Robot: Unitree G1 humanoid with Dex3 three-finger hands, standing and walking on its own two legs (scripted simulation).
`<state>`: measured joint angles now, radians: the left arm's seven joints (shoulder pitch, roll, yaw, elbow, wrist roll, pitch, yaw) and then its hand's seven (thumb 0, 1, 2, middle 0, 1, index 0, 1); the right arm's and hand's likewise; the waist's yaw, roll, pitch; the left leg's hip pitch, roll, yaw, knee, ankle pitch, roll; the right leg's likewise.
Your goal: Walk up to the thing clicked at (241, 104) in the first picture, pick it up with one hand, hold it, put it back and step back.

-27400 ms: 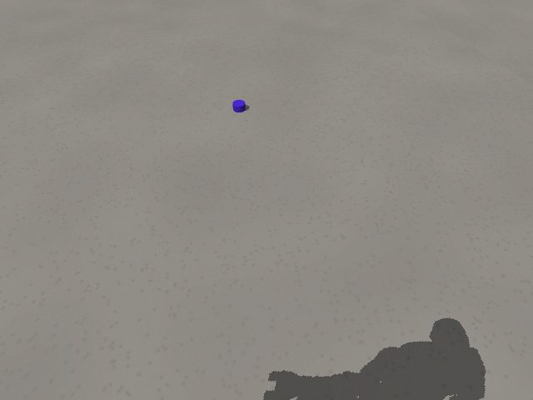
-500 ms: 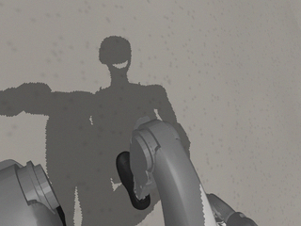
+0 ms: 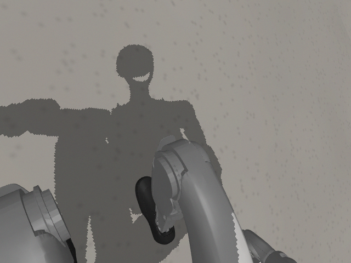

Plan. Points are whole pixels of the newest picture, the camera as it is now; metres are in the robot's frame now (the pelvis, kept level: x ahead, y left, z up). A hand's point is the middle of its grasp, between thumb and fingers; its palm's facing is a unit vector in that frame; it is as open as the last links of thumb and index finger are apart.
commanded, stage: withdraw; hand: left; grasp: from above
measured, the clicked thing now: out of the picture +0.44 +0.36 -0.28
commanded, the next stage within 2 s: home in 0.78 s
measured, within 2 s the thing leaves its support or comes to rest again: neither
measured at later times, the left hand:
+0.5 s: hand out of the picture +0.40 +0.38 -0.08, palm faces -0.52 -0.16 -0.84, open 14.1 cm
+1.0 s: hand out of the picture +0.45 +0.39 -0.12, palm faces -0.36 -0.08 -0.93, open 13.6 cm
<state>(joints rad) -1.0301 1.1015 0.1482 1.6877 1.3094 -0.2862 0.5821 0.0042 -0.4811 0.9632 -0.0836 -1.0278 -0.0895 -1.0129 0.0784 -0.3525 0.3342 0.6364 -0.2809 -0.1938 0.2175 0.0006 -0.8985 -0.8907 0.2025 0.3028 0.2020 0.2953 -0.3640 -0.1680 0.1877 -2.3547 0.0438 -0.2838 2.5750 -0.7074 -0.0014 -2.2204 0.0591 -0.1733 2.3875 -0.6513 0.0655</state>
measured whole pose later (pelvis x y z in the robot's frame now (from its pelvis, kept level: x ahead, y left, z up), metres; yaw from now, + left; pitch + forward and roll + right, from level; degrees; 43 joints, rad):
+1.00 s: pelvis +0.00 +0.00 +0.02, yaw +5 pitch +32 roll -11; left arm -1.08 0.94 0.11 1.47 1.28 -0.20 0.35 0.00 -0.43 0.98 -0.15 -0.93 -0.14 -0.93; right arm 0.18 -0.28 0.17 0.69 -0.16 -0.03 0.13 0.00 -0.90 -0.89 0.20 0.30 0.20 0.29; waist -0.29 -0.02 0.02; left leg -2.39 0.02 -0.17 2.45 -0.64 0.02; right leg -2.27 0.01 -0.09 2.35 -0.65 0.05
